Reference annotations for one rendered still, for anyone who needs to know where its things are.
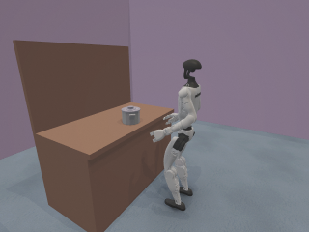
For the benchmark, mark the pot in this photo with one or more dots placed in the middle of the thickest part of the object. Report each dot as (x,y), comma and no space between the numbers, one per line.
(131,118)

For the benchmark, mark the robot right hand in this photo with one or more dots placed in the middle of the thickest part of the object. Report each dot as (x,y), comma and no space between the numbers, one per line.
(173,117)

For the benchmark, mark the right robot foot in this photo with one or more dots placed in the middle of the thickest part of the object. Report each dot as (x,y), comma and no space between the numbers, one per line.
(187,192)

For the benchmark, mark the table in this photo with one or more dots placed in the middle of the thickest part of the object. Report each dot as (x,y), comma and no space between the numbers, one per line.
(93,166)

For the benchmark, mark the lid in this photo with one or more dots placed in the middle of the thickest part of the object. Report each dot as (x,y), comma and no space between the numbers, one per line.
(131,110)

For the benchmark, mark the right robot upper arm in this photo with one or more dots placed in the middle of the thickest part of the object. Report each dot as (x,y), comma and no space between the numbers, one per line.
(199,105)

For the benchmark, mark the left robot upper arm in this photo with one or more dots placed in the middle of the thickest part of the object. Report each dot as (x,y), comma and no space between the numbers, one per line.
(185,96)

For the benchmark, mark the robot left shin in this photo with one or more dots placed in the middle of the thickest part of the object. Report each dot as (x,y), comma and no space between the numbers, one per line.
(173,185)

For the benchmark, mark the robot left hand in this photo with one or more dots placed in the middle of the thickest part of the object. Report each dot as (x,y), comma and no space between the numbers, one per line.
(158,135)

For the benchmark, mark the robot left forearm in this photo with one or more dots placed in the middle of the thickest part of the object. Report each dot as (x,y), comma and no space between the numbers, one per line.
(182,124)

